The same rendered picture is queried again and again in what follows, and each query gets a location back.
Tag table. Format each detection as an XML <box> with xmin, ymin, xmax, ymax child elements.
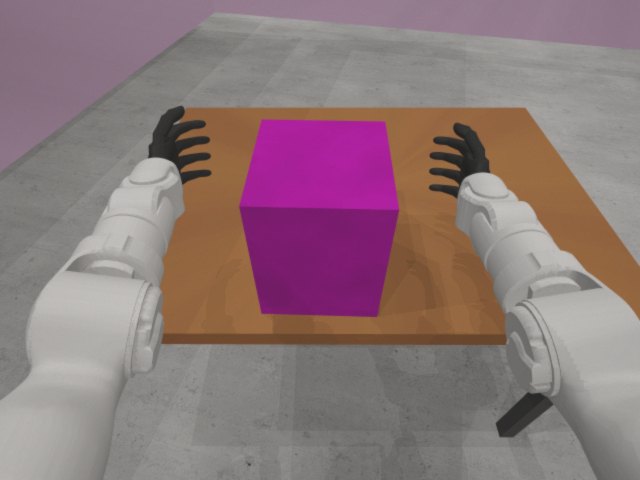
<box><xmin>160</xmin><ymin>108</ymin><xmax>640</xmax><ymax>437</ymax></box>

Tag left robot upper arm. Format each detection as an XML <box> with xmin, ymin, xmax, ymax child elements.
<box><xmin>0</xmin><ymin>271</ymin><xmax>164</xmax><ymax>480</ymax></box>

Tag right robot forearm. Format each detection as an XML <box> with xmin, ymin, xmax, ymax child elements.
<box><xmin>455</xmin><ymin>173</ymin><xmax>640</xmax><ymax>327</ymax></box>

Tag right robot upper arm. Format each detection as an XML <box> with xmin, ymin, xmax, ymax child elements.
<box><xmin>505</xmin><ymin>288</ymin><xmax>640</xmax><ymax>480</ymax></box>

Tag carton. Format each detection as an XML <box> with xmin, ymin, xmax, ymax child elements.
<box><xmin>239</xmin><ymin>120</ymin><xmax>399</xmax><ymax>317</ymax></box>

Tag robot right hand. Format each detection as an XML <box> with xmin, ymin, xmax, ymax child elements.
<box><xmin>429</xmin><ymin>123</ymin><xmax>491</xmax><ymax>198</ymax></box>

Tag left robot forearm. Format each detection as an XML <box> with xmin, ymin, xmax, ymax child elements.
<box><xmin>25</xmin><ymin>158</ymin><xmax>185</xmax><ymax>366</ymax></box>

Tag robot left hand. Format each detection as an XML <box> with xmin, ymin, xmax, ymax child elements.
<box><xmin>148</xmin><ymin>106</ymin><xmax>211</xmax><ymax>185</ymax></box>

